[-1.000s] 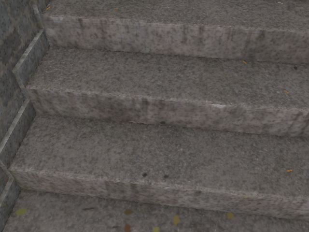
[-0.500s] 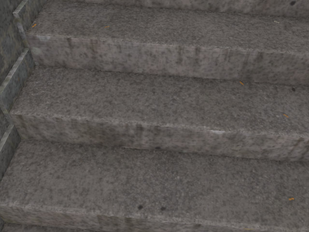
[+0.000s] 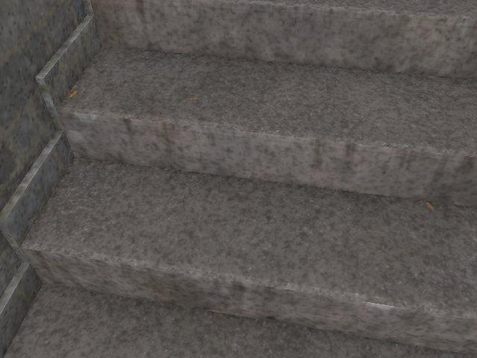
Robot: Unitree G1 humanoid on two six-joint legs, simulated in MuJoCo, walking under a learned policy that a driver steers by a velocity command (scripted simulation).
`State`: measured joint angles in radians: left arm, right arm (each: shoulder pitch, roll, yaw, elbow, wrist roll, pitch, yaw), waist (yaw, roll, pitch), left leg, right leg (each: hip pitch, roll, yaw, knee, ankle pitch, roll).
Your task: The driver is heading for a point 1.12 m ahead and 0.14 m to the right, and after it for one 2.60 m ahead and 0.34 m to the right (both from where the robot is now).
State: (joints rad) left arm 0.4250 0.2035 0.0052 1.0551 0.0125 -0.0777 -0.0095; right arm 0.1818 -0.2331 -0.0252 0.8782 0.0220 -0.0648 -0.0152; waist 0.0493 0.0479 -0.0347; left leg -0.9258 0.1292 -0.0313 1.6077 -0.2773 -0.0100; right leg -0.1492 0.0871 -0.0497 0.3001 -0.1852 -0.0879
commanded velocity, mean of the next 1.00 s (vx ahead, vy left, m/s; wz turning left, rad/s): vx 0.50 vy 0.00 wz -0.30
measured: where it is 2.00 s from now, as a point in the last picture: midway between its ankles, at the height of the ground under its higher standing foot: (301, 104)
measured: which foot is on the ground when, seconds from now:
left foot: up 0.00-0.28, down 0.30-0.96, up 0.98-1.00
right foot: down 0.00-0.32, up 0.34-0.92, down 0.94-1.00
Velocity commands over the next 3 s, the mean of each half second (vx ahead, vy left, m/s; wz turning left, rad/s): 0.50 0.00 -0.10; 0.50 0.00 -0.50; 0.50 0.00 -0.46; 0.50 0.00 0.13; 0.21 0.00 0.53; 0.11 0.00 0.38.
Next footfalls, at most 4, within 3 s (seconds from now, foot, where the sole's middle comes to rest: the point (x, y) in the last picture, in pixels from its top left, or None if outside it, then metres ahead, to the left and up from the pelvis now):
0.30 left None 0.40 0.20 -0.61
0.94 right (287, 241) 0.69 -0.04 -0.44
1.38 left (246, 103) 1.01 0.07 -0.27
1.88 right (359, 96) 1.04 -0.23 -0.27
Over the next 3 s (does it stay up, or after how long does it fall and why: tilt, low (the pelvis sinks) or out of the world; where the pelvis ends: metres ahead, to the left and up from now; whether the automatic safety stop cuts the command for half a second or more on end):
stays up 1.27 -0.21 0.67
